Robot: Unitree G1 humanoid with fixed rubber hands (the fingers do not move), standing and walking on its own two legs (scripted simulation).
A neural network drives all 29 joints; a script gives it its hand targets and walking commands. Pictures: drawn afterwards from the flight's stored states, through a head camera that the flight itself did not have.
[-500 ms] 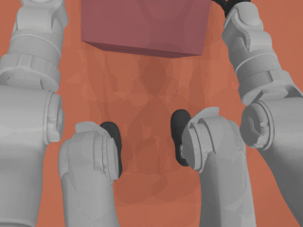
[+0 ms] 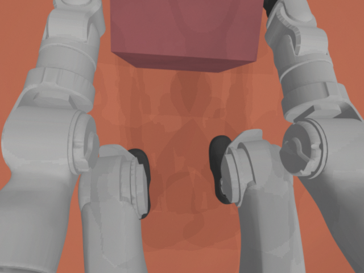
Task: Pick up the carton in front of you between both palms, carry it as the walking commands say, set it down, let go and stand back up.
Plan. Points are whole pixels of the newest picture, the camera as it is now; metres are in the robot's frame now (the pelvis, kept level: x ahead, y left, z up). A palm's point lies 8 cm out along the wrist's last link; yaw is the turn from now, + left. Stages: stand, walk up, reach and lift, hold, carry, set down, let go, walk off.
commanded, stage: reach and lift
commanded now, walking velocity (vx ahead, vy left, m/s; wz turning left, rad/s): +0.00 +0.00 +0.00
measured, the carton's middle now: (183, 9) +0.54 -0.02 -0.24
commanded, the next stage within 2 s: none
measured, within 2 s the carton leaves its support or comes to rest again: neither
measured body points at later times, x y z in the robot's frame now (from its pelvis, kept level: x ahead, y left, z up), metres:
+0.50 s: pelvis -0.01 -0.01 +0.09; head +0.26 +0.01 +0.45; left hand +0.52 +0.14 +0.02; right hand +0.50 -0.16 +0.02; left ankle +0.10 +0.12 -0.33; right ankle +0.12 -0.14 -0.33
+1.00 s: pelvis +0.03 -0.01 +0.21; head +0.22 +0.01 +0.62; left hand +0.48 +0.15 +0.16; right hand +0.47 -0.16 +0.16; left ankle +0.10 +0.12 -0.33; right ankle +0.12 -0.14 -0.33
